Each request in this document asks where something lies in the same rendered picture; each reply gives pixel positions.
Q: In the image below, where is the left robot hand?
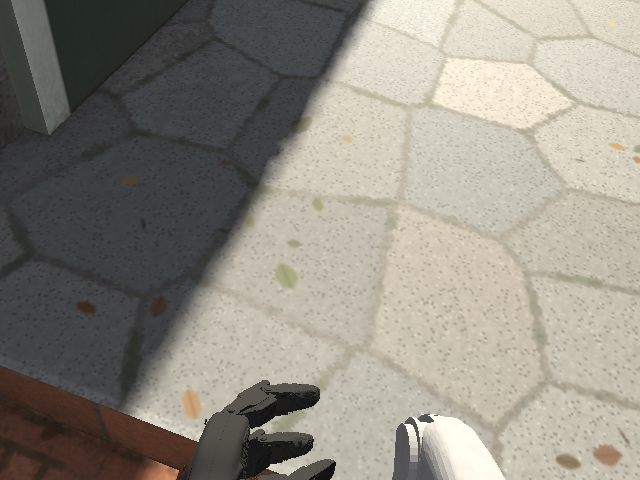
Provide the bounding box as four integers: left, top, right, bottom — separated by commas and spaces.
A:
183, 380, 336, 480

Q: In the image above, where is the robot right thigh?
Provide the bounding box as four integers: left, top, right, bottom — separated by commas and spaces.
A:
393, 415, 506, 480

